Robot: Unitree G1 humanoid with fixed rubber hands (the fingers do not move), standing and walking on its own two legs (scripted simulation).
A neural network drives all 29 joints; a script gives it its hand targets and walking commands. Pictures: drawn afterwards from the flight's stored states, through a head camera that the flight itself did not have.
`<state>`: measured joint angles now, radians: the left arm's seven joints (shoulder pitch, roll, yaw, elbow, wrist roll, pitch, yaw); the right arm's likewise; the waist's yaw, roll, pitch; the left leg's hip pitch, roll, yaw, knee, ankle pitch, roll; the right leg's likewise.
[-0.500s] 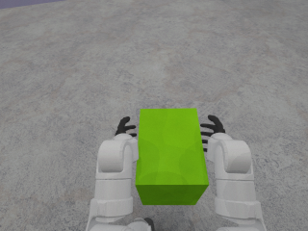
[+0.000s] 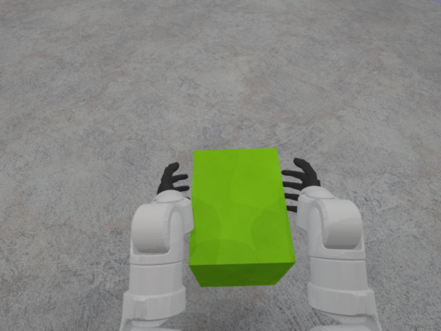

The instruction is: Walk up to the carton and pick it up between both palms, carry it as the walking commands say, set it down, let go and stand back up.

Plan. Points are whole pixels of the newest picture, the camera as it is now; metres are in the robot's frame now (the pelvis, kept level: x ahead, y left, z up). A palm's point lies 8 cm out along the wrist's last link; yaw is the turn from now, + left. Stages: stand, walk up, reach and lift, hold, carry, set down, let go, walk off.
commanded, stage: carry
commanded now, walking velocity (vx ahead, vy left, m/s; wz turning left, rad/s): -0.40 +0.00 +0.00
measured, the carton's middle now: (236, 221) +0.33 +0.03 +0.00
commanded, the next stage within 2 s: none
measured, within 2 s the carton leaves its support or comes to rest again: neither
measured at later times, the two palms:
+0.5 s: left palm out of the picture +0.04 +0.12 +0.07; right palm out of the picture +0.04 -0.11 +0.09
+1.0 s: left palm out of the picture -0.22 +0.06 +0.08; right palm out of the picture -0.24 -0.17 +0.07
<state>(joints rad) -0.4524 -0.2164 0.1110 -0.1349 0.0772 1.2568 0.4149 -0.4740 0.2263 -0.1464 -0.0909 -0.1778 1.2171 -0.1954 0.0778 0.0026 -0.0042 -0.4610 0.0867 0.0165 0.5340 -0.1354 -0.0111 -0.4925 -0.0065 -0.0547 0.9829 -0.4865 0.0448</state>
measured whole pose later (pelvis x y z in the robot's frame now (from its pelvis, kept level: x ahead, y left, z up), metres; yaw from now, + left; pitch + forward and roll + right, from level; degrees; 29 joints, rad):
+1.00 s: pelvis -0.54 -0.02 +0.00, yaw -2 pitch +2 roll +2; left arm -0.44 -0.21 0.09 -0.06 0.14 1.25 0.24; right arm -0.40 0.19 -0.13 -0.13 -0.09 1.24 -0.33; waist -0.04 0.03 0.04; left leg -0.67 -0.01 0.00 1.23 -0.42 -0.05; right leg -0.38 -0.05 -0.02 0.53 -0.18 0.00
